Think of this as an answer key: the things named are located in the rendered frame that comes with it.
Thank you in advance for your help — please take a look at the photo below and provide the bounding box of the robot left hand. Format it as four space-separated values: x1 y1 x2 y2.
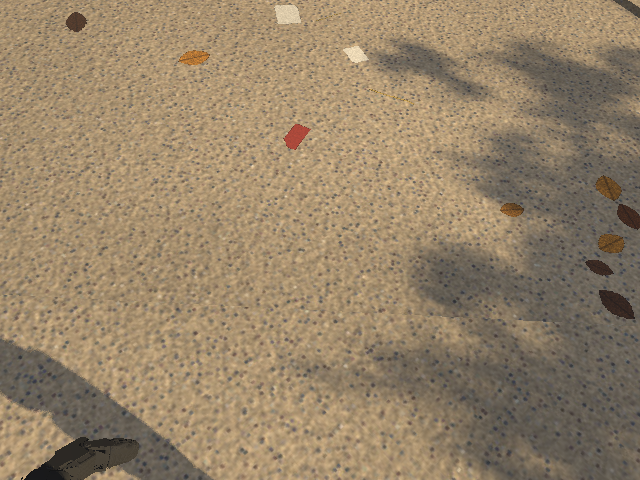
21 437 139 480

